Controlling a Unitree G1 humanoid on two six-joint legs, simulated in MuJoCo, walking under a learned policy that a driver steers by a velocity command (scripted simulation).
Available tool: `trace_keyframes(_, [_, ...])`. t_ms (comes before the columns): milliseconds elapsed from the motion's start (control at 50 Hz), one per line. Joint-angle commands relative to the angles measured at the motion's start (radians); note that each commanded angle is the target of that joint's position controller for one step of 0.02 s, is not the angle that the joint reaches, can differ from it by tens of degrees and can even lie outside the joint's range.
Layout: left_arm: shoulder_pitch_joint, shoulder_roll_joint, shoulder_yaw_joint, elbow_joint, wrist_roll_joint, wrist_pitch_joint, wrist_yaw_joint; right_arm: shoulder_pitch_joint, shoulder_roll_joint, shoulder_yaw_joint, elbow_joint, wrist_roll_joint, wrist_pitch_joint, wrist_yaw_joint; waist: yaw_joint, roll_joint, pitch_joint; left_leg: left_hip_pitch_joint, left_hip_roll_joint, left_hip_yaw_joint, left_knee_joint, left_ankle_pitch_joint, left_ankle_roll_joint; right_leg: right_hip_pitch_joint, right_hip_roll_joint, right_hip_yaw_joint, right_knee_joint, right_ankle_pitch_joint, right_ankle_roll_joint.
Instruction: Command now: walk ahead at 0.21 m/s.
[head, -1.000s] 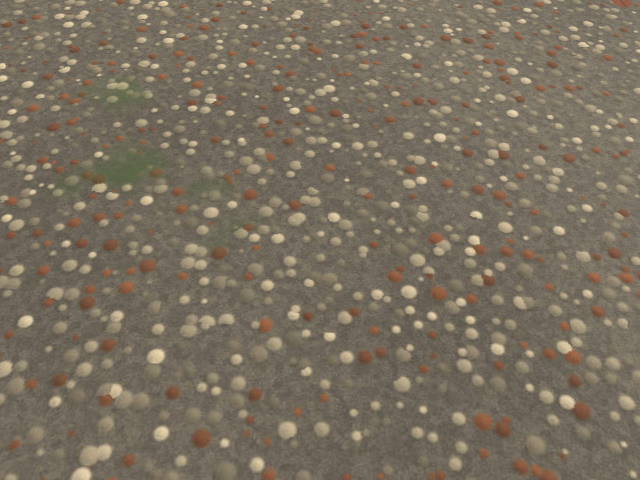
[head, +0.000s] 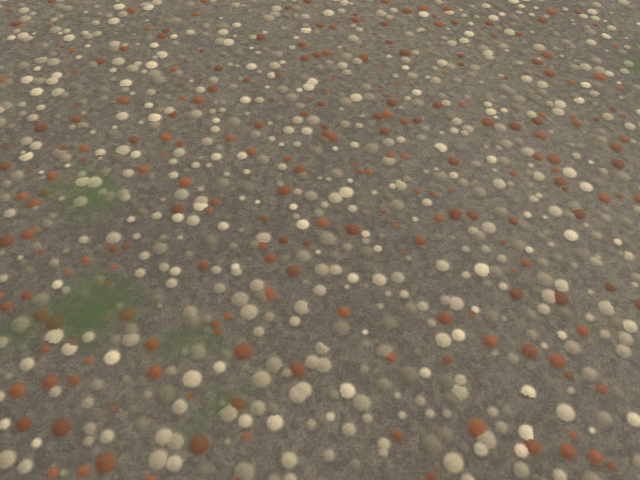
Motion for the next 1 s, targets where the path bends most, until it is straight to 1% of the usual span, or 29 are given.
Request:
trace_keyframes(20, [0.117, 0.034, 0.012, -0.018, 0.010, 0.023, 0.015, -0.028, -0.096, -0.019, -0.026, -0.012, -0.021, -0.001, 0.051, 0.126, -0.162, 0.099, 0.248, -0.156, -0.150, 0.699, 0.180, 0.050, -0.055, 0.020, -0.125, 0.085, 0.025])
trace_keyframes(60, [0.079, 0.023, 0.006, -0.029, 0.018, 0.030, 0.020, -0.052, -0.119, -0.023, -0.008, -0.009, -0.016, -0.011, 0.053, 0.138, -0.173, 0.081, 0.230, -0.109, -0.153, 0.695, 0.173, 0.094, -0.054, 0.012, -0.277, 0.161, 0.032])
trace_keyframes(80, [0.053, 0.024, 0.004, -0.032, 0.019, 0.032, 0.020, -0.046, -0.130, -0.025, 0.003, -0.007, -0.010, -0.017, 0.042, 0.142, -0.182, 0.084, 0.225, -0.098, -0.157, 0.664, 0.167, 0.116, -0.050, 0.005, -0.332, 0.215, 0.033])
trace_keyframes(120, [0.009, 0.042, 0.009, -0.036, 0.016, 0.040, 0.018, -0.024, -0.144, -0.026, 0.030, -0.004, 0.004, -0.023, 0.021, 0.132, -0.184, 0.094, 0.229, -0.104, -0.169, 0.539, 0.159, 0.142, -0.043, 0.002, -0.402, 0.284, 0.031])
trace_keyframes(180, [-0.045, 0.056, 0.017, -0.044, 0.016, 0.051, 0.019, -0.023, -0.134, -0.019, 0.062, -0.001, 0.021, -0.026, 0.008, 0.120, -0.139, 0.079, 0.239, -0.142, -0.175, 0.273, 0.150, 0.172, -0.043, 0.008, -0.499, 0.279, 0.014])
trace_keyframes(200, [-0.047, 0.053, 0.018, -0.042, 0.019, 0.051, 0.019, -0.033, -0.126, -0.015, 0.068, 0.005, 0.025, -0.026, 0.018, 0.114, -0.126, 0.068, 0.230, -0.147, -0.161, 0.184, 0.136, 0.205, -0.038, 0.001, -0.562, 0.299, 0.003])
trace_keyframes(220, [-0.042, 0.052, 0.019, -0.037, 0.027, 0.049, 0.020, -0.033, -0.112, -0.009, 0.076, 0.013, 0.029, -0.026, 0.030, 0.102, -0.115, 0.057, 0.205, -0.147, -0.139, 0.087, 0.108, 0.255, -0.031, -0.006, -0.650, 0.355, -0.011])
trace_keyframes(240, [-0.051, 0.072, 0.022, -0.040, 0.036, 0.046, 0.022, 0.003, -0.086, 0.000, 0.092, 0.011, 0.029, -0.026, 0.024, 0.068, -0.103, 0.044, 0.167, -0.143, -0.113, -0.001, 0.060, 0.302, -0.062, 0.031, -0.720, 0.471, -0.025])
trace_keyframes(260, [-0.058, 0.120, 0.030, -0.046, 0.034, 0.045, 0.029, 0.048, -0.074, 0.005, 0.100, -0.007, 0.026, -0.025, -0.015, -0.006, -0.110, 0.019, 0.110, -0.114, -0.062, -0.094, 0.016, 0.350, -0.123, 0.085, -0.709, 0.625, -0.050])
trace_keyframes(280, [-0.097, 0.152, 0.038, -0.037, 0.018, 0.050, 0.032, 0.130, -0.065, 0.004, 0.116, -0.008, 0.026, -0.025, -0.083, -0.120, -0.114, 0.012, 0.049, -0.069, -0.075, -0.164, -0.015, 0.338, -0.136, 0.103, -0.686, 0.569, -0.095])
trace_keyframes(300, [-0.115, 0.084, 0.028, -0.033, 0.010, 0.051, 0.023, 0.086, -0.073, 0.007, 0.120, -0.010, 0.035, -0.033, -0.047, -0.100, -0.107, 0.082, 0.042, -0.047, -0.076, -0.146, -0.035, 0.266, -0.098, 0.082, -0.703, 0.415, -0.087])
trace_keyframes(320, [-0.118, 0.052, 0.020, -0.026, 0.015, 0.050, 0.018, 0.040, -0.094, 0.002, 0.116, -0.004, 0.045, -0.038, -0.026, -0.062, -0.084, 0.089, 0.044, -0.045, -0.067, -0.124, -0.036, 0.241, -0.073, 0.067, -0.712, 0.383, -0.065])
trace_keyframes(340, [-0.122, 0.052, 0.018, -0.017, 0.020, 0.045, 0.015, 0.026, -0.090, 0.002, 0.118, 0.001, 0.055, -0.045, -0.024, -0.050, -0.084, 0.097, 0.051, -0.049, -0.060, -0.091, -0.031, 0.245, -0.061, 0.057, -0.707, 0.422, -0.050])
trace_keyframes(360, [-0.120, 0.055, 0.019, -0.008, 0.019, 0.038, 0.012, 0.025, -0.096, 0.001, 0.122, 0.000, 0.063, -0.049, -0.020, -0.045, -0.084, 0.102, 0.055, -0.053, -0.057, -0.054, -0.030, 0.257, -0.055, 0.050, -0.699, 0.465, -0.045])
trace_keyframes(400, [-0.108, 0.062, 0.020, 0.017, 0.015, 0.030, 0.013, 0.028, -0.100, 0.000, 0.132, 0.001, 0.068, -0.051, -0.019, -0.035, -0.105, 0.128, 0.064, -0.058, -0.052, 0.006, -0.030, 0.282, -0.050, 0.040, -0.680, 0.530, -0.046])
trace_keyframes(460, [-0.113, 0.063, 0.019, 0.043, 0.012, 0.030, 0.017, 0.021, -0.099, -0.002, 0.149, 0.008, 0.069, -0.052, -0.015, -0.009, -0.118, 0.152, 0.068, -0.056, -0.040, 0.075, -0.033, 0.301, -0.045, 0.034, -0.667, 0.580, -0.053])
trace_keyframes(520, [-0.123, 0.063, 0.019, 0.066, 0.011, 0.034, 0.019, 0.021, -0.097, -0.003, 0.169, 0.010, 0.075, -0.053, -0.014, 0.014, -0.117, 0.163, 0.069, -0.054, -0.037, 0.096, -0.037, 0.307, -0.038, 0.028, -0.664, 0.583, -0.058])
trace_keyframes(660, [-0.141, 0.056, 0.017, 0.113, 0.011, 0.045, 0.023, 0.028, -0.097, -0.003, 0.210, 0.009, 0.080, -0.059, -0.013, 0.035, -0.093, 0.164, 0.073, -0.052, -0.045, 0.069, -0.043, 0.304, -0.024, 0.016, -0.675, 0.530, -0.057])
trace_keyframes(820, [-0.147, 0.047, 0.015, 0.155, 0.012, 0.055, 0.026, 0.045, -0.093, 0.002, 0.247, 0.008, 0.076, -0.064, -0.010, 0.032, -0.062, 0.142, 0.075, -0.052, -0.063, 0.001, -0.045, 0.295, -0.012, 0.006, -0.694, 0.453, -0.049])
trace_keyframes(1000, [-0.134, 0.037, 0.011, 0.191, 0.013, 0.058, 0.029, 0.077, -0.074, 0.010, 0.276, 0.007, 0.070, -0.067, -0.007, 0.031, -0.038, 0.118, 0.075, -0.054, -0.083, -0.071, -0.044, 0.279, -0.004, 0.002, -0.711, 0.382, -0.043])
